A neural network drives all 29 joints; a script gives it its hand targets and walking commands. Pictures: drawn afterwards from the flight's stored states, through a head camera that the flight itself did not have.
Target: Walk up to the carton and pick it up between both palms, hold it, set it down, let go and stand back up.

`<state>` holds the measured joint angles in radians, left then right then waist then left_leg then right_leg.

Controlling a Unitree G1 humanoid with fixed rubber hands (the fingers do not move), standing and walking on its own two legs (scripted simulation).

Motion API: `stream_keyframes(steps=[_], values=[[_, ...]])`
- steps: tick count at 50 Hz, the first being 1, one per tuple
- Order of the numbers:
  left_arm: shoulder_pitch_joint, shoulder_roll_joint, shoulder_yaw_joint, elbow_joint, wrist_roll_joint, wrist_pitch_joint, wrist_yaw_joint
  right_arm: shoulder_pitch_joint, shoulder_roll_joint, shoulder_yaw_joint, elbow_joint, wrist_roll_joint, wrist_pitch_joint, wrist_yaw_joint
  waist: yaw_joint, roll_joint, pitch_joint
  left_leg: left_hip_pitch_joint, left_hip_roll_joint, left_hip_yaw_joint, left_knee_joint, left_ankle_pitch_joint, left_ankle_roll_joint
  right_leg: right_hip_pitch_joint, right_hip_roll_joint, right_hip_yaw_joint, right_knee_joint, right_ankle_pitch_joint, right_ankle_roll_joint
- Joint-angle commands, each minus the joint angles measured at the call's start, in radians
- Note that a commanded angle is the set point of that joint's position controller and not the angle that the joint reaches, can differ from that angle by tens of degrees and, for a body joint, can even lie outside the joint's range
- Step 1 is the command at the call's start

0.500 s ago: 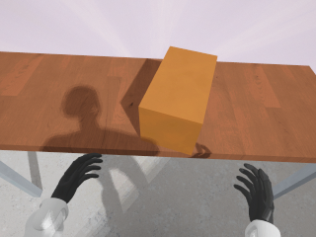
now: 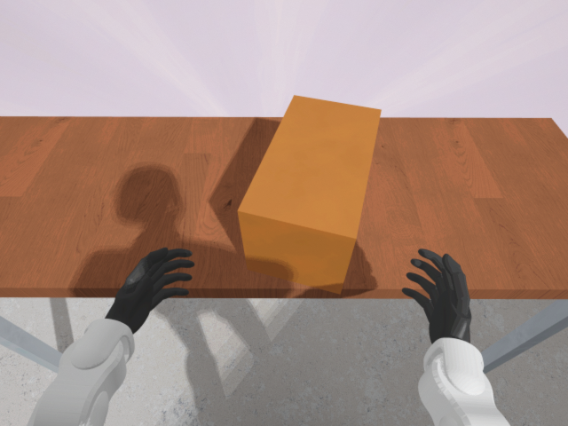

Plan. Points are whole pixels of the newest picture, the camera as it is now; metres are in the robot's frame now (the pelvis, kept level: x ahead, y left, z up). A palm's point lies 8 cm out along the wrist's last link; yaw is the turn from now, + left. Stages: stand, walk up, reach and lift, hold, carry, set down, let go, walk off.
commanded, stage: reach and lift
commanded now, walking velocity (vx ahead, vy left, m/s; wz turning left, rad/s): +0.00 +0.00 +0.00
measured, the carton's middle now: (315, 188) +0.50 -0.01 +0.02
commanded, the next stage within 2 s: none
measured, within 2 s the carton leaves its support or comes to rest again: neither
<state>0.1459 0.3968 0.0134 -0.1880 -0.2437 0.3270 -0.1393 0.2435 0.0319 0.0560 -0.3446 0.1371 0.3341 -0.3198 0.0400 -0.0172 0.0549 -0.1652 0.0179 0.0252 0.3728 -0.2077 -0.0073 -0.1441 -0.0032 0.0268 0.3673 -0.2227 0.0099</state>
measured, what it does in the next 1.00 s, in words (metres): stands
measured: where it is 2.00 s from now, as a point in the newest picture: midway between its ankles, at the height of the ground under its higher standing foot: outside the picture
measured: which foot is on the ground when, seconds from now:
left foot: down 0.00-1.00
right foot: down 0.00-1.00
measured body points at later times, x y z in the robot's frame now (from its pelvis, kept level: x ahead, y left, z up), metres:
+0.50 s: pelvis -0.01 +0.00 +0.00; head +0.00 +0.01 +0.45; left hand +0.33 +0.21 +0.09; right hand +0.31 -0.15 +0.09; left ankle -0.01 +0.12 -0.75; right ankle -0.02 -0.13 -0.75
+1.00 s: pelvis -0.01 +0.00 +0.00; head +0.01 +0.02 +0.45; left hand +0.42 +0.19 +0.12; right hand +0.38 -0.14 +0.12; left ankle -0.01 +0.12 -0.75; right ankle -0.02 -0.13 -0.75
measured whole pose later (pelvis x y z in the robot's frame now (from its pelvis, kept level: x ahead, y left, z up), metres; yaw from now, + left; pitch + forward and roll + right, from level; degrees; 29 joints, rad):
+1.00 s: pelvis -0.01 +0.00 +0.00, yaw +0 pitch -1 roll +0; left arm -0.70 0.39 0.01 0.66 -0.24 0.33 -0.07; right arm -0.60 -0.03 0.04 0.43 0.19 0.31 -0.34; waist -0.08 -0.03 0.05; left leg -0.17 0.02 0.03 0.38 -0.20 -0.01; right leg -0.14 0.00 0.03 0.36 -0.20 0.02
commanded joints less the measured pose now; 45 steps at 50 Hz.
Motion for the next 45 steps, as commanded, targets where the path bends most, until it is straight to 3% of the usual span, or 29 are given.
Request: stream_keyframes(steps=[1, 2, 3, 5, 6, 7, 10, 11, 12, 13, 15, 17, 18, 22, 24, 25, 26, 28, 32, 34, 36, 37, 39, 40, 41, 42, 43, 44, 45], values=[[-0.244, 0.119, 0.107, -0.166, -0.023, -0.011, -0.007, -0.209, -0.101, 0.018, -0.127, 0.041, -0.035, -0.011, -0.039, 0.09, -0.262, 0.164, 0.008, 0.019, -0.025, 0.341, -0.023, 0.182, -0.017, 0.0, -0.042, 0.501, 0.011], [-0.292, 0.145, 0.13, -0.211, -0.026, -0.02, -0.005, -0.203, -0.111, 0.016, -0.158, 0.045, -0.048, -0.017, -0.03, 0.06, -0.305, 0.188, 0.008, 0.019, -0.009, 0.367, -0.016, 0.173, -0.013, 0.008, -0.037, 0.541, 0.017], [-0.297, 0.15, 0.131, -0.252, -0.03, -0.009, 0.003, -0.227, -0.117, 0.032, -0.158, 0.059, -0.046, -0.013, -0.014, 0.107, -0.296, 0.171, 0.0, 0.025, -0.011, 0.372, -0.025, 0.192, -0.021, 0.008, -0.036, 0.54, 0.017], [-0.371, 0.118, 0.106, -0.237, -0.018, 0.0, 0.014, -0.299, -0.114, 0.008, -0.129, 0.05, -0.056, -0.005, -0.055, 0.084, -0.287, 0.16, 0.003, 0.01, -0.01, 0.365, -0.027, 0.178, -0.008, 0.009, -0.04, 0.501, 0.012], [-0.376, 0.158, 0.129, -0.251, -0.007, 0.008, 0.012, -0.276, -0.135, 0.022, -0.165, 0.066, -0.061, -0.003, -0.027, 0.079, -0.327, 0.182, 0.001, 0.021, 0.008, 0.41, -0.019, 0.195, -0.004, 0.013, -0.022, 0.584, 0.021], [-0.413, 0.153, 0.134, -0.204, -0.017, 0.007, 0.012, -0.328, -0.12, 0.025, -0.162, 0.069, -0.061, -0.004, -0.013, 0.072, -0.32, 0.145, -0.007, 0.026, -0.004, 0.338, -0.014, 0.201, -0.014, 0.017, -0.028, 0.576, 0.026], [-0.494, 0.169, 0.127, -0.113, -0.036, 0.018, 0.002, -0.392, -0.132, -0.001, -0.088, 0.063, -0.039, -0.004, -0.044, 0.032, -0.306, 0.141, 0.0, 0.021, -0.014, 0.3, -0.003, 0.189, -0.017, 0.01, -0.024, 0.606, 0.034], [-0.426, 0.137, 0.124, -0.115, -0.031, 0.039, 0.003, -0.315, -0.123, 0.004, -0.059, 0.07, -0.031, -0.011, -0.065, 0.02, -0.287, 0.163, 0.007, 0.02, -0.021, 0.337, -0.009, 0.206, -0.01, 0.013, -0.03, 0.636, 0.034], [-0.475, 0.14, 0.125, -0.067, -0.022, 0.037, -0.004, -0.374, -0.125, 0.005, -0.02, 0.067, -0.022, -0.01, -0.045, 0.019, -0.284, 0.16, -0.004, 0.02, -0.019, 0.328, -0.003, 0.203, -0.015, 0.012, -0.027, 0.638, 0.037], [-0.48, 0.138, 0.131, -0.001, -0.014, 0.047, -0.014, -0.406, -0.123, 0.001, -0.027, 0.07, -0.021, -0.023, -0.056, 0.033, -0.268, 0.15, -0.009, 0.031, -0.031, 0.273, -0.001, 0.2, -0.023, 0.016, -0.032, 0.629, 0.049], [-0.611, 0.161, 0.137, -0.041, -0.013, 0.068, 0.001, -0.509, -0.148, -0.049, 0.012, 0.093, -0.005, -0.01, -0.069, 0.087, -0.295, 0.123, 0.004, 0.023, -0.032, 0.227, -0.003, 0.203, -0.009, 0.013, -0.042, 0.449, 0.016], [-0.686, 0.15, 0.137, -0.067, -0.02, 0.064, 0.017, -0.564, -0.124, -0.082, 0.066, 0.08, 0.0, -0.01, -0.087, 0.121, -0.268, 0.136, 0.014, 0.021, -0.031, 0.245, -0.006, 0.184, -0.01, 0.007, -0.045, 0.419, 0.0], [-0.704, 0.134, 0.121, -0.012, -0.035, 0.075, 0.015, -0.606, -0.131, -0.115, 0.089, 0.052, 0.003, -0.014, -0.099, 0.067, -0.275, 0.113, 0.02, 0.016, -0.035, 0.213, 0.0, 0.195, -0.003, 0.003, -0.053, 0.388, 0.003], [-0.874, 0.181, 0.136, 0.118, -0.027, 0.083, 0.02, -0.785, -0.125, -0.172, 0.127, 0.032, 0.013, -0.022, -0.107, 0.051, -0.317, 0.047, 0.011, 0.02, -0.042, 0.102, 0.024, 0.203, -0.009, 0.013, -0.03, 0.38, 0.021], [-0.935, 0.146, 0.129, 0.231, -0.03, 0.068, 0.027, -0.863, -0.103, -0.157, 0.208, 0.024, 0.016, -0.018, -0.108, 0.073, -0.288, 0.01, 0.01, 0.029, -0.052, 0.039, 0.034, 0.188, -0.015, 0.01, -0.038, 0.296, 0.005], [-0.958, 0.166, 0.143, 0.245, -0.028, 0.055, 0.026, -0.86, -0.113, -0.165, 0.218, 0.008, 0.022, -0.022, -0.114, 0.043, -0.332, 0.026, 0.01, 0.023, -0.054, 0.053, 0.042, 0.209, -0.016, 0.011, -0.032, 0.332, 0.02], [-0.989, 0.16, 0.126, 0.331, -0.031, 0.045, 0.024, -0.926, -0.11, -0.162, 0.263, 0.015, 0.018, -0.017, -0.096, 0.037, -0.308, -0.001, 0.007, 0.034, -0.063, -0.014, 0.042, 0.207, -0.011, 0.015, -0.039, 0.269, 0.024], [-1.042, 0.156, 0.116, 0.312, -0.032, 0.026, 0.028, -0.957, -0.105, -0.15, 0.277, 0.03, 0.01, -0.023, -0.101, 0.054, -0.347, 0.006, 0.007, 0.03, -0.06, 0.051, 0.043, 0.21, -0.01, 0.009, -0.034, 0.316, 0.023], [-1.158, 0.152, 0.121, 0.469, -0.004, 0.005, 0.044, -1.041, -0.116, -0.194, 0.448, 0.012, 0.008, -0.019, -0.112, 0.096, -0.364, 0.004, 0.01, 0.026, -0.048, 0.053, 0.036, 0.177, 0.004, 0.004, -0.023, 0.303, 0.012], [-1.196, 0.142, 0.107, 0.43, -0.002, -0.016, 0.049, -1.069, -0.107, -0.171, 0.46, 0.035, -0.011, -0.017, -0.126, 0.121, -0.425, 0.048, 0.006, 0.024, -0.02, 0.214, 0.022, 0.185, 0.002, -0.009, -0.022, 0.425, 0.009], [-1.235, 0.15, 0.11, 0.482, 0.011, -0.006, 0.051, -1.119, -0.144, -0.185, 0.496, 0.04, -0.023, -0.024, -0.141, 0.142, -0.447, 0.058, 0.0, 0.017, -0.006, 0.235, 0.005, 0.183, 0.012, -0.015, -0.017, 0.435, 0.013], [-1.237, 0.145, 0.113, 0.504, 0.015, -0.016, 0.052, -1.14, -0.146, -0.162, 0.497, 0.053, -0.035, -0.022, -0.125, 0.139, -0.449, 0.054, -0.011, 0.016, -0.001, 0.256, 0.009, 0.189, 0.007, -0.015, -0.022, 0.472, 0.022], [-1.3, 0.129, 0.085, 0.513, -0.008, -0.033, 0.054, -1.177, -0.152, -0.195, 0.499, 0.028, -0.046, -0.025, -0.167, 0.109, -0.505, 0.068, -0.002, -0.001, 0.017, 0.293, 0.003, 0.174, 0.017, -0.026, -0.014, 0.467, 0.017], [-1.29, 0.146, 0.089, 0.551, 0.001, -0.028, 0.048, -1.186, -0.144, -0.174, 0.544, 0.041, -0.049, -0.033, -0.157, 0.131, -0.477, 0.048, -0.008, 0.001, 0.021, 0.307, -0.003, 0.172, 0.006, -0.022, -0.014, 0.526, 0.023], [-1.281, 0.131, 0.082, 0.545, -0.003, -0.017, 0.053, -1.205, -0.147, -0.171, 0.488, 0.041, -0.067, -0.04, -0.174, 0.08, -0.555, 0.057, -0.018, -0.003, 0.034, 0.334, 0.006, 0.214, 0.018, -0.02, -0.003, 0.592, 0.035], [-1.313, 0.134, 0.104, 0.577, 0.003, -0.026, 0.052, -1.216, -0.132, -0.173, 0.54, 0.039, -0.063, -0.04, -0.176, 0.078, -0.548, 0.054, -0.015, 0.003, 0.032, 0.314, 0.007, 0.196, 0.018, -0.022, 0.005, 0.572, 0.04], [-1.345, 0.149, 0.106, 0.58, 0.014, -0.038, 0.059, -1.264, -0.146, -0.141, 0.558, 0.067, -0.069, -0.031, -0.142, 0.096, -0.55, 0.042, -0.01, 0.01, 0.028, 0.321, 0.0, 0.193, 0.015, -0.029, 0.005, 0.543, 0.035], [-1.345, 0.143, 0.108, 0.642, 0.037, -0.05, 0.06, -1.252, -0.152, -0.17, 0.602, 0.031, -0.074, -0.03, -0.151, 0.101, -0.556, 0.039, -0.008, 0.008, 0.024, 0.297, -0.005, 0.177, 0.02, -0.028, 0.008, 0.511, 0.039], [-1.386, 0.17, 0.111, 0.609, 0.009, -0.053, 0.062, -1.306, -0.146, -0.135, 0.555, 0.063, -0.08, -0.032, -0.127, 0.09, -0.547, 0.044, -0.013, 0.006, 0.035, 0.364, -0.004, 0.175, 0.012, -0.025, 0.012, 0.565, 0.044]])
